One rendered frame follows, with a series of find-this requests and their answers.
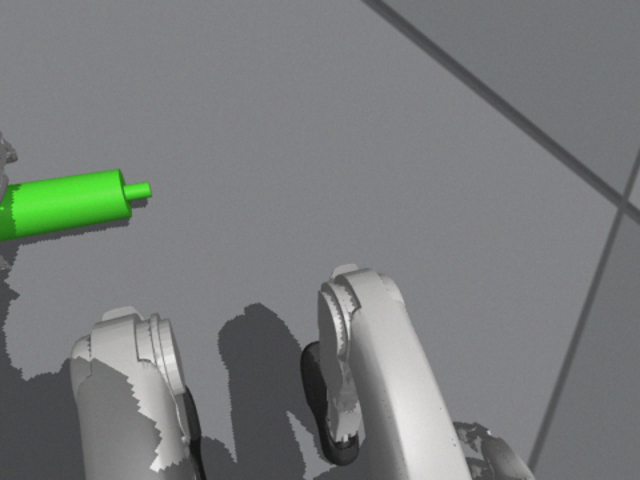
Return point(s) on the right robot hand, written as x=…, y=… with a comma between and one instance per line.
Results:
x=501, y=462

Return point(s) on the right robot foot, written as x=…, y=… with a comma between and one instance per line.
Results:
x=338, y=453

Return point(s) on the left robot foot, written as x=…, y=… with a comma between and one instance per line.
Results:
x=195, y=435

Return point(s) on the bottle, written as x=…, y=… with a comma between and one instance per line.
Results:
x=56, y=204

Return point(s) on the left robot hand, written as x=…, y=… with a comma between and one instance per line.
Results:
x=7, y=155

